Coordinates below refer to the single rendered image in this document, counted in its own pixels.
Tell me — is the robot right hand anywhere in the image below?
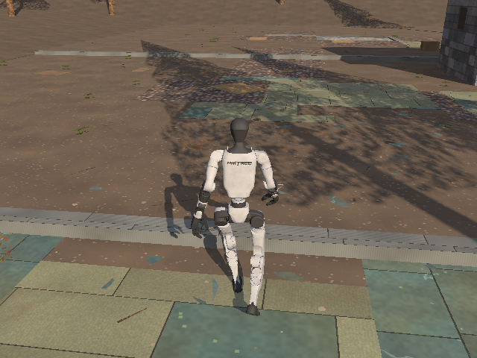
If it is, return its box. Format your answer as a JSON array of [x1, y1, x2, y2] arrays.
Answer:
[[262, 193, 279, 206]]

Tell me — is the left robot forearm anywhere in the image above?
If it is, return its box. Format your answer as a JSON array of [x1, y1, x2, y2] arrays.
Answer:
[[194, 181, 210, 219]]

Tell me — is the right robot forearm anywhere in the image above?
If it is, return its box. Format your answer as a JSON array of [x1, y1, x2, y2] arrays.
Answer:
[[268, 178, 279, 198]]

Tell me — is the robot left hand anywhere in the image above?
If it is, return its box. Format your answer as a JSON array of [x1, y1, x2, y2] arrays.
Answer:
[[191, 216, 209, 239]]

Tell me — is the humanoid robot head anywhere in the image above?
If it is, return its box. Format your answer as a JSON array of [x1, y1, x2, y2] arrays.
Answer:
[[227, 118, 252, 154]]

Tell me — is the right robot upper arm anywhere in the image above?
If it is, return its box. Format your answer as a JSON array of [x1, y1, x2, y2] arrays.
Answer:
[[255, 150, 275, 189]]

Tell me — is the right robot shin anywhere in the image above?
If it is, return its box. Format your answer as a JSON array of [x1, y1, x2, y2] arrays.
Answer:
[[250, 257, 265, 306]]

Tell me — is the left robot upper arm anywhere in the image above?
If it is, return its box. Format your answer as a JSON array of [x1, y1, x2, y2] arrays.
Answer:
[[203, 150, 224, 192]]

